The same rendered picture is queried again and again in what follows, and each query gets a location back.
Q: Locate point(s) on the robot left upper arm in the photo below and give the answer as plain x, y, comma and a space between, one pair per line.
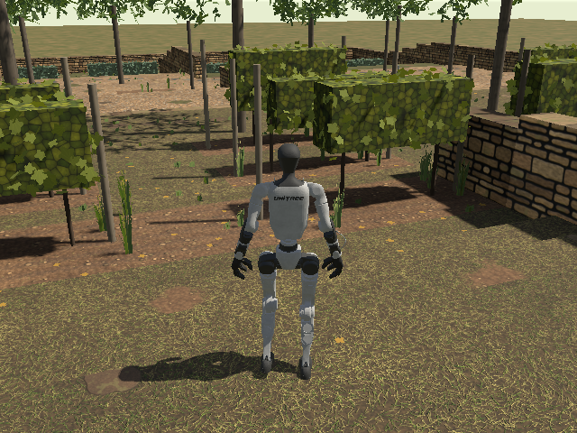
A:
260, 191

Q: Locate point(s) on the robot right upper arm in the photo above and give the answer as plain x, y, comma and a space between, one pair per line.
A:
322, 208

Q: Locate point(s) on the robot right hand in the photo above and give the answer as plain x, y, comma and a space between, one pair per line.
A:
335, 263

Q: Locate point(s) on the left robot forearm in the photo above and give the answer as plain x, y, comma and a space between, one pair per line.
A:
243, 242

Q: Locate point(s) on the right robot forearm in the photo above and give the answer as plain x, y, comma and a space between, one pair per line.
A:
332, 242

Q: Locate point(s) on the robot left hand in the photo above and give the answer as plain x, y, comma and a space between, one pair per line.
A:
239, 264

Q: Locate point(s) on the humanoid robot head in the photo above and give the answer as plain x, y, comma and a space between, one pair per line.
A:
288, 155

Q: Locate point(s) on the humanoid robot torso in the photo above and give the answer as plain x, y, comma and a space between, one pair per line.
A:
288, 207

